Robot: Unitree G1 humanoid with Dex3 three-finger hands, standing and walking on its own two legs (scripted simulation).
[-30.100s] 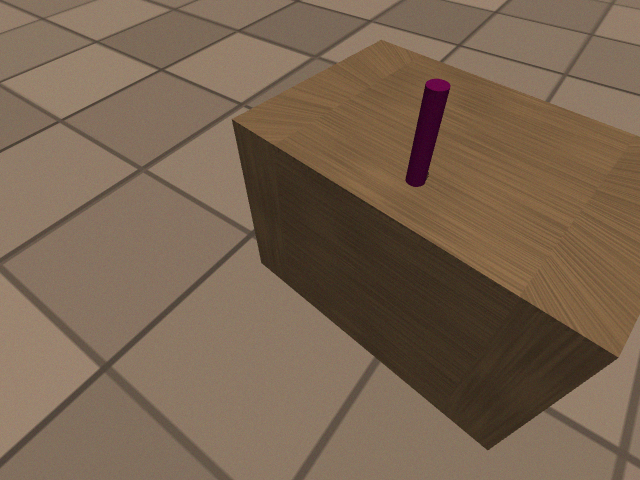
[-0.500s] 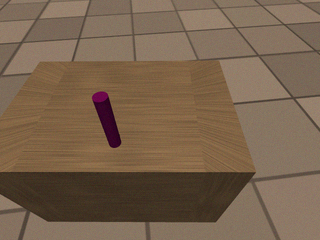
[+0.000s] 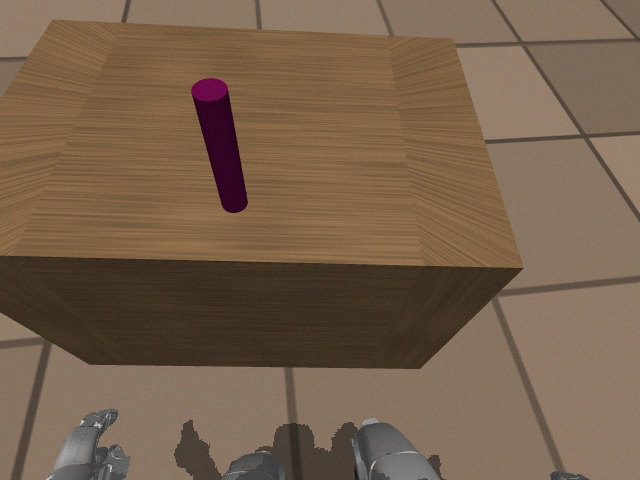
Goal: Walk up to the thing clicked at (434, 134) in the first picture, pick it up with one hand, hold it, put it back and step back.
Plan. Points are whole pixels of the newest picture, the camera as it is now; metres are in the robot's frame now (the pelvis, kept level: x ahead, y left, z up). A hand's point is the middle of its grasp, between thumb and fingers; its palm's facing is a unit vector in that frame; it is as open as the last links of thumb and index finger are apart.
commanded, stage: step back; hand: left
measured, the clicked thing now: (224, 155) +0.55 +0.14 +0.02
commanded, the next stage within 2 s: none
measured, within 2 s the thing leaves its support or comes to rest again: neither
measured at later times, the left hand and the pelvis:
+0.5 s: hand out of the picture +0.04 +0.25 -0.12, palm faces -0.06 -0.92 -0.40, open 7.4 cm; pelvis -0.10 +0.00 +0.02, yaw -3 degrees
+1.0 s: hand out of the picture -0.16 +0.26 -0.14, palm faces -0.10 -0.91 -0.40, open 7.4 cm; pelvis -0.25 -0.02 +0.00, yaw -6 degrees
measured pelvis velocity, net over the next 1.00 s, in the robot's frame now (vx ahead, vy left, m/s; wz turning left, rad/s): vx -0.25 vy -0.02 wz -0.10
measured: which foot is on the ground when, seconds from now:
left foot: down 0.00-0.30, up 0.32-0.56, down 0.58-1.00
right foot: up 0.00-0.24, down 0.26-0.60, up 0.62-0.94, down 0.96-1.00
